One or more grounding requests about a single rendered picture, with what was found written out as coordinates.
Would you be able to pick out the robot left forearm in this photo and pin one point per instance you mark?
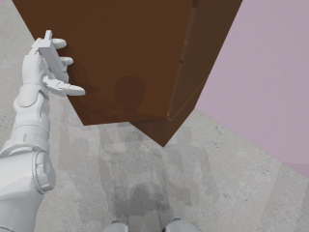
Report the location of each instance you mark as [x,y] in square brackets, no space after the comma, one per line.
[31,128]

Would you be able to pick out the handle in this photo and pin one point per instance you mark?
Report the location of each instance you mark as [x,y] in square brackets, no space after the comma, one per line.
[52,58]

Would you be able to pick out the robot thigh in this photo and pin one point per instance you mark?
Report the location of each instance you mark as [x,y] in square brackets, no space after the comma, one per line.
[116,227]
[180,226]

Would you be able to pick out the left robot upper arm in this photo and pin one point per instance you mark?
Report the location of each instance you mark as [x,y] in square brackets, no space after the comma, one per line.
[24,180]

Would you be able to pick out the left robot thigh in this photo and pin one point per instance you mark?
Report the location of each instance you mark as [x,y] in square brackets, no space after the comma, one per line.
[116,227]

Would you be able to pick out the cupboard door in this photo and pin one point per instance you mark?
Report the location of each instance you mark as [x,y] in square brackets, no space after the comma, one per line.
[125,53]

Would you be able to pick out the left robot hand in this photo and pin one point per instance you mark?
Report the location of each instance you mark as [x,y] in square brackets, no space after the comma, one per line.
[36,71]

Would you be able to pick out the right robot thigh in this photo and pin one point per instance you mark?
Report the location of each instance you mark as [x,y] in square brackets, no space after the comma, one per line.
[180,226]

